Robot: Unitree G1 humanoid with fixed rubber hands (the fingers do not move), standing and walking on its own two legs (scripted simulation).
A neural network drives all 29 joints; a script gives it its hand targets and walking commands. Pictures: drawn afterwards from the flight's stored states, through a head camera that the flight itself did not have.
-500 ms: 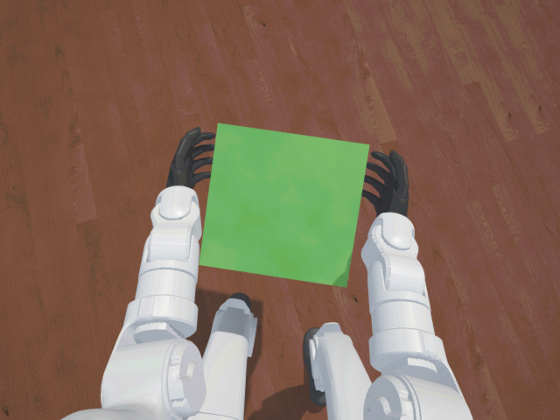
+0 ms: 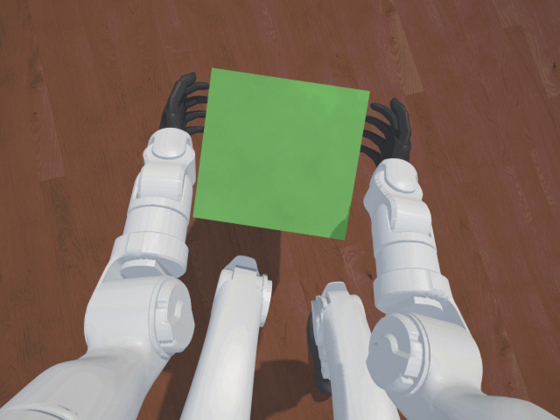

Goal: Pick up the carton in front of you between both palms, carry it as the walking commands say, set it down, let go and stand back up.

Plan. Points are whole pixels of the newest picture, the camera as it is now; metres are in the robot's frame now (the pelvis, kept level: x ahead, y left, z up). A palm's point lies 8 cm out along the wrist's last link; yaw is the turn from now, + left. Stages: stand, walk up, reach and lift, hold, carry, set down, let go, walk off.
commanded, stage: set down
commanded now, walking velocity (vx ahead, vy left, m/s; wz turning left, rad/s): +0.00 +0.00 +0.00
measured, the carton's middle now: (280, 160) +0.47 +0.08 -0.21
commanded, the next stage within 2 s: none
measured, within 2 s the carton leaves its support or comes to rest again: rests again in 1.18 s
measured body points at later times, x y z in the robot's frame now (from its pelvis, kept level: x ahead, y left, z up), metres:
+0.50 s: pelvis -0.02 -0.01 -0.10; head +0.31 +0.07 +0.19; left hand +0.47 +0.26 -0.26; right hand +0.49 -0.04 -0.25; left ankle +0.12 +0.12 -0.50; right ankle +0.07 -0.15 -0.50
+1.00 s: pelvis -0.02 -0.01 -0.13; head +0.32 +0.05 +0.15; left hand +0.49 +0.25 -0.29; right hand +0.51 -0.06 -0.29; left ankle +0.12 +0.12 -0.50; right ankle +0.07 -0.14 -0.50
